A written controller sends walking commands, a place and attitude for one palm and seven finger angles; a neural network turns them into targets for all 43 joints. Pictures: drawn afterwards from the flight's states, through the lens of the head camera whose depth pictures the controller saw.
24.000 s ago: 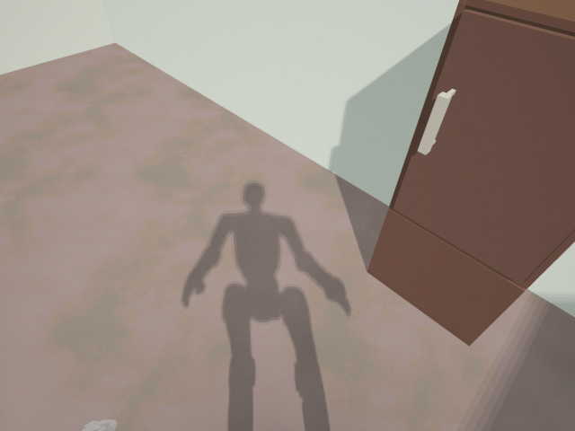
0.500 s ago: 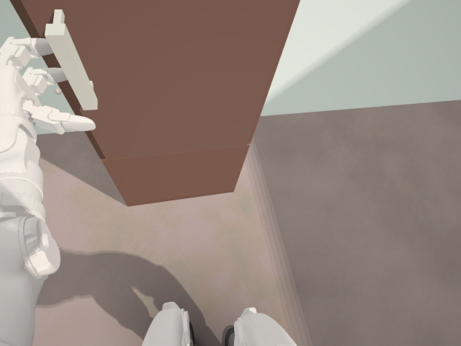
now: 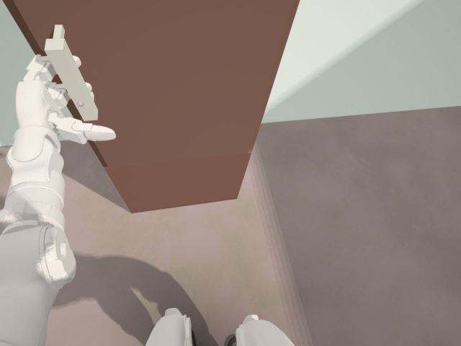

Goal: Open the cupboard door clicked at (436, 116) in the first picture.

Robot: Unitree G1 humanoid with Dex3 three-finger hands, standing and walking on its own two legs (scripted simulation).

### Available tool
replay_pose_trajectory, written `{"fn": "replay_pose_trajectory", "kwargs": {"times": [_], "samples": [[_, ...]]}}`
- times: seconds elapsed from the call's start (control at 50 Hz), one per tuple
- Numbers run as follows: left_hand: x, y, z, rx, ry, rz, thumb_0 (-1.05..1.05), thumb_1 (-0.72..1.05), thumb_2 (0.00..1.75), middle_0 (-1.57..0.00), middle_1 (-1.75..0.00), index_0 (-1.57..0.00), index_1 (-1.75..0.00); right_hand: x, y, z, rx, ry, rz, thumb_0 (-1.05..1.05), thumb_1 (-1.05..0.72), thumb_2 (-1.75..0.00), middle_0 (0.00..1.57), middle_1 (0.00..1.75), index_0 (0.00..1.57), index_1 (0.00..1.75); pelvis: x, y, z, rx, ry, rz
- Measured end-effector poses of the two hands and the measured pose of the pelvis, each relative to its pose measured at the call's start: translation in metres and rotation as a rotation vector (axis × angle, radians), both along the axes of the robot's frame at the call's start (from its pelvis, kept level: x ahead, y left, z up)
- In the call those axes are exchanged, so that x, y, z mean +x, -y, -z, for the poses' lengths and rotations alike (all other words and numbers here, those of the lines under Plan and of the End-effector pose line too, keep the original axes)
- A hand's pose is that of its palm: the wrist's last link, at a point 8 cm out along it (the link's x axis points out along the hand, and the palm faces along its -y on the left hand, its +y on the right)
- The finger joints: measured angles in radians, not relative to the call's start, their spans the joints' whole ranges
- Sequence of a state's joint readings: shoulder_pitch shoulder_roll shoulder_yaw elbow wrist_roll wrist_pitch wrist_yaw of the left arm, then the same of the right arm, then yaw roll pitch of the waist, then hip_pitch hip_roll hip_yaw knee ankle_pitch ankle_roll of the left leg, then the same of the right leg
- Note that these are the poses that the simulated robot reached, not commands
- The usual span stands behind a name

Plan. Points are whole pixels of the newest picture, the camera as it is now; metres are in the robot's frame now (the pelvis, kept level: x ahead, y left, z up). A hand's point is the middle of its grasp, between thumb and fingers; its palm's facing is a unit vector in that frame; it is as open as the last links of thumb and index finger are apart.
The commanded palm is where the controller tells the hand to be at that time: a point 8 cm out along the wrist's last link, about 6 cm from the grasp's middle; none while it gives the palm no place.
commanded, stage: slide the fingers in behind the handle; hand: left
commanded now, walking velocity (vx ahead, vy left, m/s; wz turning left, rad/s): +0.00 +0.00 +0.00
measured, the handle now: (76, 76) +0.56 +0.24 +0.08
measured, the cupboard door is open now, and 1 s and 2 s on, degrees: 0 0 20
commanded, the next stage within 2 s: close the thumb around the handle in 0.54 s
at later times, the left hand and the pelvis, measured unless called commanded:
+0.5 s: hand (90, 102) +0.51 +0.21 +0.08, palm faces +0.15 -0.99 -0.01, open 14.1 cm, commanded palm +0.48 +0.24 +0.08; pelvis +0.00 +0.00 +0.00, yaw +0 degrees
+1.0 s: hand (90, 102) +0.51 +0.21 +0.08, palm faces +0.16 -0.99 -0.01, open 10.5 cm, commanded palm +0.48 +0.24 +0.08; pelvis +0.00 +0.00 +0.00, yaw +1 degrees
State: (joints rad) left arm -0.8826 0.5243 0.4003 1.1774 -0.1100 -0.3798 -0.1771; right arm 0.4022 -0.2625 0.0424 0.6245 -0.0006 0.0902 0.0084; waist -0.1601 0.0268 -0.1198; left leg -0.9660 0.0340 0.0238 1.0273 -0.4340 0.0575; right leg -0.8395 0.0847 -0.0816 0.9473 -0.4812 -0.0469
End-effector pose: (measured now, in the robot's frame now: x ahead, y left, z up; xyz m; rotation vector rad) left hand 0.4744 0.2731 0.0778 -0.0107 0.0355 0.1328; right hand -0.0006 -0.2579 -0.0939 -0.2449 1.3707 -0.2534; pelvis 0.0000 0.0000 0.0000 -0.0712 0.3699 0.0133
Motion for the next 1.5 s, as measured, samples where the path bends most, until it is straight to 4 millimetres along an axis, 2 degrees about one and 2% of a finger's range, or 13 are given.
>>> {"fn": "replay_pose_trajectory", "kwargs": {"times": [0.12,0.5,0.74,0.9,1.24,1.5], "samples": [[0.003,0.012,0.0,0.006,0.012,0.014,-0.01,-0.5,0.3,-0.28,-1.2,-0.3,-1.2,0.002,0.002,0.003,0.002,0.004,-0.01,0.0,-0.9,-0.9,0.2,0.3,0.2,0.3,-0.001,0.001,0.002,0.001,-0.003,-0.004],[0.003,0.014,0.0,0.016,0.007,-0.013,-0.01,-0.5,0.3,-0.27,-1.2,-0.28,-1.2,-0.013,0.001,0.004,0.011,-0.023,0.004,0.0,-0.9,-0.9,0.2,0.3,0.2,0.3,-0.003,0.001,0.002,0.004,-0.005,-0.002],[0.004,0.015,0.0,0.018,0.011,-0.017,-0.01,-0.47,0.32,-0.28,-1.2,-0.28,-1.21,-0.01,0.001,0.004,0.006,-0.025,-0.004,0.0,-0.9,-0.9,0.2,0.3,0.2,0.3,-0.002,0.0,0.002,0.003,-0.009,-0.006],[0.002,0.016,0.0,0.021,0.012,-0.025,-0.01,-0.2,0.43,-0.28,-1.23,-0.28,-1.24,-0.004,-0.001,0.005,0.017,-0.016,-0.009,0.0,-0.9,-0.9,0.2,0.3,0.2,0.3,0.0,-0.002,0.001,0.003,-0.005,-0.007],[0.003,0.012,0.0,0.011,0.011,-0.014,0.0,0.67,0.81,-0.35,-1.32,-0.36,-1.33,0.004,-0.001,0.004,0.012,-0.002,-0.012,0.0,-0.9,-0.9,0.2,0.3,0.2,0.3,0.001,-0.002,0.001,0.003,-0.004,-0.006],[0.002,0.014,0.0,0.008,0.013,-0.018,0.0,0.7,0.79,-0.32,-1.34,-0.34,-1.35,-0.003,-0.001,0.004,0.01,-0.008,0.003,0.0,-0.9,-0.9,0.2,0.3,0.2,0.3,0.001,-0.002,0.001,0.004,-0.001,0.001]]}}
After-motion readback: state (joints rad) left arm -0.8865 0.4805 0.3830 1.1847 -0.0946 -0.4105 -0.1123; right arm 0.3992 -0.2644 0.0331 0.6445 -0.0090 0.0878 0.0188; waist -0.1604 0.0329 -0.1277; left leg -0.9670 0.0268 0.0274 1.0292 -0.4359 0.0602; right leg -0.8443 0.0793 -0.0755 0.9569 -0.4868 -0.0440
